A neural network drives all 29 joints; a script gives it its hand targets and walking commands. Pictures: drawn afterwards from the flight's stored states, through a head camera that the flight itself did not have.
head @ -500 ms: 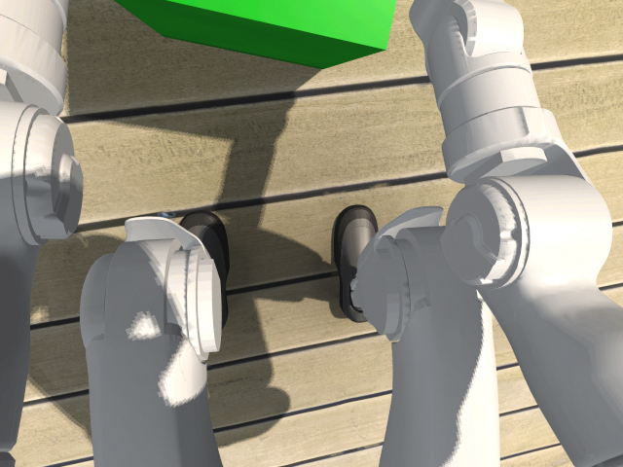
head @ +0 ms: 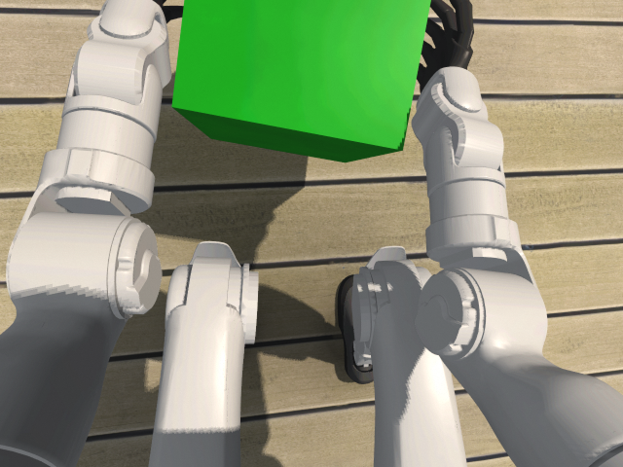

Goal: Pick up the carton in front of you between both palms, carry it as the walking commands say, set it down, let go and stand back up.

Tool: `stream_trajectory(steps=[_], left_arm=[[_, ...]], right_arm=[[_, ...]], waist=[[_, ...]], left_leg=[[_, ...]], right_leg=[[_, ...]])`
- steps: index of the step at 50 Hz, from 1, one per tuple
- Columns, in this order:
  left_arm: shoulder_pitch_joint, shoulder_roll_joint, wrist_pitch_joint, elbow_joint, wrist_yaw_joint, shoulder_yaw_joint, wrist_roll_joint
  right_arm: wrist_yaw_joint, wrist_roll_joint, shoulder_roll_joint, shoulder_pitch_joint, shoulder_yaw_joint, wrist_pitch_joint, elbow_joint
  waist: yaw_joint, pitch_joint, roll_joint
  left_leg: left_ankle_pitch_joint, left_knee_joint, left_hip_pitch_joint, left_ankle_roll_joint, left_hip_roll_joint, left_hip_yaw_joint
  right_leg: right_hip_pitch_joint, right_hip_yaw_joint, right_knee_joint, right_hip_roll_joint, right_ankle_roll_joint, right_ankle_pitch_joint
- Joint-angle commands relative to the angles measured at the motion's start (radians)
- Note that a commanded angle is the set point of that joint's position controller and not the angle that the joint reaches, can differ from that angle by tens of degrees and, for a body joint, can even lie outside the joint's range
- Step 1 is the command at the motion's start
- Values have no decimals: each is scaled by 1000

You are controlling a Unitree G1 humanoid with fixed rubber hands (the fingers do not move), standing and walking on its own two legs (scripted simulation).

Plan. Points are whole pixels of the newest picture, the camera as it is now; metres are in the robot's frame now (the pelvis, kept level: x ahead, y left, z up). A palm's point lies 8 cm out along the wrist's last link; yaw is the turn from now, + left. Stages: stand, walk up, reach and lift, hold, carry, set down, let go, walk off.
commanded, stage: reach and lift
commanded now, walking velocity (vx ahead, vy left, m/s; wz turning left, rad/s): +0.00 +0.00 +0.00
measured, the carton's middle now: (297, 59) +0.55 +0.04 -0.17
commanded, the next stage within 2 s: none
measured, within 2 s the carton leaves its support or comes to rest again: neither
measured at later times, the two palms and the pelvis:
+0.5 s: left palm out of the picture +0.50 +0.18 +0.06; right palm (563, 45) +0.49 -0.12 +0.06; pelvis +0.00 -0.01 +0.11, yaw +2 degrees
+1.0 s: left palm out of the picture +0.44 +0.17 +0.22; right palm out of the picture +0.45 -0.13 +0.22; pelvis +0.04 +0.00 +0.25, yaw +4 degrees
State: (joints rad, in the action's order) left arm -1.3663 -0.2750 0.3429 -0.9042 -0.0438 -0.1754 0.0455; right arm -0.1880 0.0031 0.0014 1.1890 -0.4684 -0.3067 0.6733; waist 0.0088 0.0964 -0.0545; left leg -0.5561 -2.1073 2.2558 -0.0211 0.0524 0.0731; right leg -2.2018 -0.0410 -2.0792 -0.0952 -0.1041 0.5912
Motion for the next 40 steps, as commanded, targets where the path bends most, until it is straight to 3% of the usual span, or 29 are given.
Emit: stream_trajectory(steps=[1, 5, 11, 16, 22, 31, 40], left_arm=[[-457, 1153, 1, 51, 276, 268, -50], [-452, 1136, 18, -65, 304, 116, 48], [-442, 1143, 18, -71, 310, 44, 105], [-432, 1193, 36, 13, 312, 94, 91], [-359, 1296, 69, 142, 320, 225, 23], [-177, 1383, 65, 196, 304, 312, -6], [-5, 1410, 39, 187, 274, 289, 45]], right_arm=[[279, -20, -931, 801, 454, -8, -77], [294, 114, -903, 737, 297, -36, 32], [328, 132, -962, 750, 301, -49, 24], [353, 78, -1043, 745, 406, -76, -28], [375, 31, -1106, 639, 519, -106, -90], [392, 32, -1135, 398, 568, -97, -76], [399, 53, -1161, 231, 574, -78, -45]], waist=[[22, -1198, 172], [64, -1025, 172], [14, -1109, 133], [-26, -1281, 88], [-14, -1422, 97], [14, -1280, 140], [-3, -1109, 103]], left_leg=[[305, 285, -748, 4, 82, -126], [110, 384, -614, 13, 89, -129], [105, 475, -700, 25, 91, -135], [171, 530, -835, 29, 97, -147], [303, 584, -1010, 15, 104, -142], [363, 709, -1131, -3, 107, -112], [329, 876, -1267, 9, 109, -74]], right_leg=[[464, 180, 236, -90, 64, -235], [474, 163, 334, -86, 79, -121], [546, 161, 426, -83, 72, -119], [654, 163, 485, -88, 55, -163], [769, 156, 546, -93, 52, -271], [863, 120, 669, -91, 69, -323], [995, 78, 837, -89, 77, -291]])
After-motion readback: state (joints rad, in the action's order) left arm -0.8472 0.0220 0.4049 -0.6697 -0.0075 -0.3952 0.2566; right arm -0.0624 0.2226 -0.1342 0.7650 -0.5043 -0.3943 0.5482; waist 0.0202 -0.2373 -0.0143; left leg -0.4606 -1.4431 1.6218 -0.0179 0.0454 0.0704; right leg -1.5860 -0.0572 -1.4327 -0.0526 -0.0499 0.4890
